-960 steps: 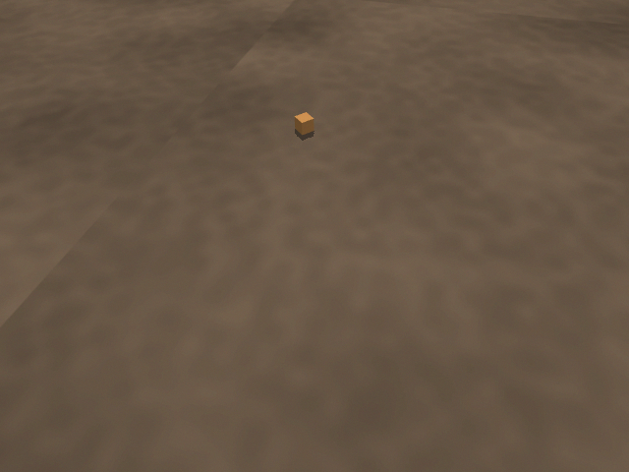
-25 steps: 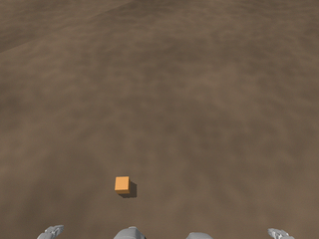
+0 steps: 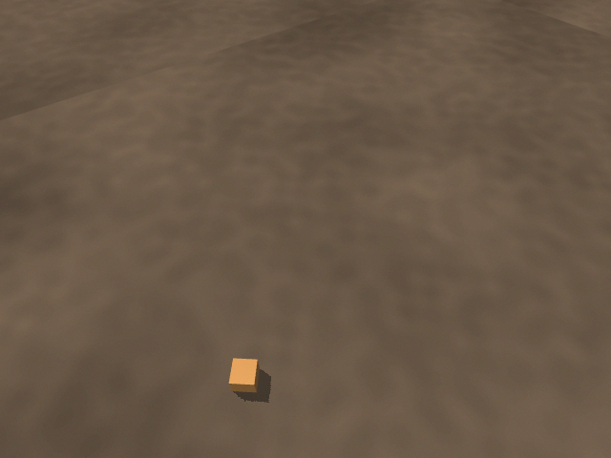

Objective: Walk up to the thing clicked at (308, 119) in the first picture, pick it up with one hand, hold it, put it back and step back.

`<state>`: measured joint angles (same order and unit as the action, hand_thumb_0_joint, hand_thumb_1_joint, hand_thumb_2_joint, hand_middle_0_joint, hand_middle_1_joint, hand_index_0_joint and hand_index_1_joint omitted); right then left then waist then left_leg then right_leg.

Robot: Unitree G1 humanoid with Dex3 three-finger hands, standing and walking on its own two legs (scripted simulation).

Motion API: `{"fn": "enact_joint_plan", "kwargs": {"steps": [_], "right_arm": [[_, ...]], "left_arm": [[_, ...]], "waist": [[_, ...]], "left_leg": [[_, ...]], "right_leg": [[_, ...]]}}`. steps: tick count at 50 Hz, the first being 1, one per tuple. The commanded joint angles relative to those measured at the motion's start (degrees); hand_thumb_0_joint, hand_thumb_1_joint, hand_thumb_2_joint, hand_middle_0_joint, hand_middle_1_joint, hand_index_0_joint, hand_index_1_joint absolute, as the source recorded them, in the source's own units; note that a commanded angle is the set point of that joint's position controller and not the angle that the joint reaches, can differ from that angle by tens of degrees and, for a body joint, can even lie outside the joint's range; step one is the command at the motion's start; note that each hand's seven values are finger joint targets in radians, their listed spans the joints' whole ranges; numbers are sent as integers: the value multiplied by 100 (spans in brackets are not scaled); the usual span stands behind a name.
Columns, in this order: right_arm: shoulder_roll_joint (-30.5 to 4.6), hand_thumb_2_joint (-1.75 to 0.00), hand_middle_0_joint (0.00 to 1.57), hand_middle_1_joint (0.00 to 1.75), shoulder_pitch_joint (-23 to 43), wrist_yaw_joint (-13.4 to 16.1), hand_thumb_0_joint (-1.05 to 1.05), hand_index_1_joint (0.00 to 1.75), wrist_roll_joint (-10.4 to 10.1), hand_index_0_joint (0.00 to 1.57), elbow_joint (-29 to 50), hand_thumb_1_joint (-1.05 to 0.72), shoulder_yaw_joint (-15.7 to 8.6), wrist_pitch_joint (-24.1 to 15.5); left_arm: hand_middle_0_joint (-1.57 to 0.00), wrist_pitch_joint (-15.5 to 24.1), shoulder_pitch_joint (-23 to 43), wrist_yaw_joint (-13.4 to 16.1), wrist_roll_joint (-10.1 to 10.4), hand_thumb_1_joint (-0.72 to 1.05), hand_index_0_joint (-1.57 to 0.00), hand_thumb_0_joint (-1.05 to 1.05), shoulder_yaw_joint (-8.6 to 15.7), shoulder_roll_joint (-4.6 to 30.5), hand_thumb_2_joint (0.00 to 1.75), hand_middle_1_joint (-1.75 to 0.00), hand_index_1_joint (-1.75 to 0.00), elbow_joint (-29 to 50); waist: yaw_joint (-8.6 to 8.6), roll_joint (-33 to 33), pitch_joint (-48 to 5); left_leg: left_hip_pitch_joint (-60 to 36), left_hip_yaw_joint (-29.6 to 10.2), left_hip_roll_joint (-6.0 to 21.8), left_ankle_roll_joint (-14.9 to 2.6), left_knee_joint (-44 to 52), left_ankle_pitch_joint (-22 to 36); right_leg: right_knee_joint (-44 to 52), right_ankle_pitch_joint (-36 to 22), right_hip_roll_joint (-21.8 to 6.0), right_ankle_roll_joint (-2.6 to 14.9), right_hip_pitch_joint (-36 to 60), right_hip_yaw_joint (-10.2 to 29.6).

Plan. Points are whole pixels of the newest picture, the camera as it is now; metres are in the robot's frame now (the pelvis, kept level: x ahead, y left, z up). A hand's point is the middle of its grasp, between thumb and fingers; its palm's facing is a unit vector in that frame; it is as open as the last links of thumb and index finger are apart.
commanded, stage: stand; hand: left
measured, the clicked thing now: (244, 375) +0.45 +0.21 -0.73
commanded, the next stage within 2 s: none
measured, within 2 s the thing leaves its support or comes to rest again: neither
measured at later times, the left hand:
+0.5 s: hand (148, 454) +0.15 +0.24 -0.13, palm faces -0.02 -0.94 -0.33, open 7.4 cm
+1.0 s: hand out of the picture +0.12 +0.24 -0.13, palm faces -0.01 -0.94 -0.35, open 7.4 cm
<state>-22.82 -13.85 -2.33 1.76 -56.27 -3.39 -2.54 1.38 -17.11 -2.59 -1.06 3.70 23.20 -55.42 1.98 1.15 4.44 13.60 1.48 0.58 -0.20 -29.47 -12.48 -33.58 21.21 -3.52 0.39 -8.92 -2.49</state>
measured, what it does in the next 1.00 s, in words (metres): stands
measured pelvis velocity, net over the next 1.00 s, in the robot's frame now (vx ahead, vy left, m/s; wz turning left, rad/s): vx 0.03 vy -0.02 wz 0.01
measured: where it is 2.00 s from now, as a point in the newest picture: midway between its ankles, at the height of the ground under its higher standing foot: outside the picture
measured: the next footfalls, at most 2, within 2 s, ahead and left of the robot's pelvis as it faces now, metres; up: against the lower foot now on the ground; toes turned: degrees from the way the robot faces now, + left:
none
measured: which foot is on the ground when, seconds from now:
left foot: down 0.00-1.00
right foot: down 0.00-1.00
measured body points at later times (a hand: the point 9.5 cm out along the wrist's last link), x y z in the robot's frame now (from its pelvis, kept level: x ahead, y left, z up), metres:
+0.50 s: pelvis +0.04 -0.01 +0.01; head +0.06 -0.01 +0.46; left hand +0.15 +0.29 -0.11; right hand +0.15 -0.30 -0.11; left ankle +0.02 +0.12 -0.73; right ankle +0.04 -0.14 -0.73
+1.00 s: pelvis +0.03 -0.02 +0.02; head +0.03 -0.02 +0.47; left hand +0.12 +0.28 -0.11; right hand +0.11 -0.32 -0.12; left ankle +0.02 +0.12 -0.73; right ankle +0.04 -0.14 -0.73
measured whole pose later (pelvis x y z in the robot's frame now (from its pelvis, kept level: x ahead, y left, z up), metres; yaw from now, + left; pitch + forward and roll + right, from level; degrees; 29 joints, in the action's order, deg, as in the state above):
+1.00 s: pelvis +0.03 -0.02 +0.02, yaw +1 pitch -3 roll +0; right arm -20.2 -5.1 -0.7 0.7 -65.5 0.2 -0.3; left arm 0.8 -4.0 -0.8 -0.3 0.4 20.2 -65.7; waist -0.5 -0.6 3.3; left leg 4.6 0.3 2.6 2.3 -17.5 -9.9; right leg -18.3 9.4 -0.4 -0.1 -5.9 -1.0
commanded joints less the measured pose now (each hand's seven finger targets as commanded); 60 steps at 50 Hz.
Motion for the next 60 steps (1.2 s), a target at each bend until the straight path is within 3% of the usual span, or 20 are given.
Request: {"fn": "enact_joint_plan", "kwargs": {"steps": [1,3,5,6,7,8,9,10,11,12,13,15,18,24,35,42,44,48,51,60], "right_arm": [[-1422,-90,20,30,60,335,0,30,-40,20,403,-90,-265,-207],[-1202,-90,20,30,546,366,0,30,-90,20,502,-90,-150,-107],[-1191,-90,20,30,804,394,0,30,-130,20,486,-90,-126,-66],[-1223,-90,20,30,879,383,0,30,-142,20,460,-90,-115,-46],[-1221,-90,20,30,1011,366,0,30,-157,20,426,-90,-110,-2],[-1142,-90,20,30,1047,354,0,30,-191,20,381,-90,-93,43],[-1046,-90,20,30,1047,339,0,30,-241,20,393,-90,-53,72],[-938,-90,20,30,1052,317,0,30,-254,20,375,-90,-3,95],[-895,-90,20,30,942,312,0,30,-258,20,243,-90,-4,141],[-896,-90,20,30,1005,291,0,30,-204,20,99,-90,34,137],[-1019,-90,20,30,1144,266,0,30,-165,20,19,-90,18,114],[-1062,-90,20,30,1277,245,0,30,-135,20,-73,-90,7,58],[-978,-90,20,30,1197,250,0,30,-157,20,-187,-90,42,6],[-957,-90,20,30,1317,254,0,30,-180,20,-361,-90,56,16],[-937,-90,20,30,1299,273,0,30,-153,20,-512,-90,114,63],[-942,-90,20,30,1229,263,0,30,-134,20,-546,-90,118,81],[-943,-90,20,30,1227,257,0,30,-129,20,-543,-90,115,78],[-959,-90,20,30,1193,246,0,30,-118,20,-560,-90,111,74],[-923,-90,20,30,1129,232,0,30,-111,20,-577,-90,112,90],[-904,-90,20,30,1013,218,0,30,-113,20,-578,-90,114,82]], "left_arm": [[-20,17,713,339,308,90,-20,0,75,705,90,-30,-30,578],[-20,-24,459,320,236,90,-20,0,72,741,90,-30,-30,337],[-20,-19,367,303,178,90,-20,0,72,733,90,-30,-30,147],[-20,-8,381,300,156,90,-20,0,47,717,90,-30,-30,108],[-20,2,270,306,139,90,-20,0,25,701,90,-30,-30,7],[-20,23,255,306,95,90,-20,0,20,782,90,-30,-30,-96],[-20,59,509,313,18,90,-20,0,49,1043,90,-30,-30,-58],[-20,96,919,317,-7,90,-20,0,70,1343,90,-30,-30,49],[-20,77,1097,290,32,90,-20,0,62,1373,90,-30,-30,-43],[-20,53,1201,245,64,90,-20,0,-35,1153,90,-30,-30,-100],[-20,48,1286,229,89,90,-20,0,-97,948,90,-30,-30,-136],[-20,58,1171,244,109,90,-20,0,-127,922,90,-30,-30,-246],[-20,114,1288,264,99,90,-20,0,-109,974,90,-30,-30,-359],[-20,128,1451,302,103,90,-20,0,-111,927,90,-30,-30,-459],[-20,85,1695,305,87,90,-20,0,-72,958,90,-30,-30,-600],[-20,64,1740,288,79,90,-20,0,-80,976,90,-30,-30,-656],[-20,70,1700,284,62,90,-20,0,-79,994,90,-30,-30,-657],[-20,63,1609,276,73,90,-20,0,-89,963,90,-30,-30,-698],[-20,49,1619,269,71,90,-20,0,-91,966,90,-30,-30,-696],[-20,80,1445,261,73,90,-20,0,-104,941,90,-30,-30,-713]], "waist": [[-316,-564,-546],[-128,-698,-365],[-55,-1034,-484],[-59,-1057,-552],[24,-1005,-645],[21,-748,-730],[-96,-461,-742],[-293,-154,-612],[-397,-57,-404],[-339,43,-344],[-240,-239,-262],[-121,-126,-411],[-173,-81,-641],[-184,-84,-924],[-224,-160,-869],[-250,-136,-602],[-246,-81,-682],[-204,-152,-529],[-217,-81,-349],[-211,-118,-480]], "left_leg": [[-762,-2006,2024,-1520,902,3388],[-1019,-1349,1652,-1201,937,3000],[-1064,-972,1295,-811,887,3064],[-1106,-835,1194,-725,748,3241],[-1019,-656,1125,-623,568,3045],[-829,-538,954,-364,464,2538],[-313,-537,782,-153,481,1503],[-98,-464,488,-62,683,320],[-493,-458,415,-119,1042,-392],[-860,-550,532,-144,1138,-308],[-653,-723,656,-158,1233,1],[-688,-671,690,-151,1171,697],[-821,-577,706,-89,1149,1702],[-1175,-489,739,-45,1113,2169],[-1001,-457,769,21,1311,1762],[-817,-487,726,25,1464,877],[-885,-494,753,-5,1424,951],[-741,-535,735,-6,1517,593],[-707,-536,683,-6,1533,174],[-673,-588,691,-45,1501,340]], "right_leg": [[-1163,1247,152,-41,-821,871],[-979,1121,165,13,-1010,732],[-271,420,73,-79,-713,520],[161,63,126,-108,-517,389],[798,-692,107,-113,-158,331],[1229,-1889,78,-66,288,392],[1329,-2711,-211,10,742,806],[1421,-2450,-562,144,573,1260],[1309,-1651,-592,291,-166,1232],[1346,-1220,-458,223,-397,1099],[1312,-1246,-278,128,-133,862],[1384,-1712,-303,62,150,814],[1258,-2708,-382,67,506,792],[1394,-3253,-463,42,686,710],[1602,-2881,-462,43,827,705],[1834,-1982,-406,46,495,734],[1811,-2120,-419,50,523,743],[1879,-1717,-385,43,399,746],[2017,-1049,-360,34,70,795],[1935,-1359,-364,30,171,784]]}}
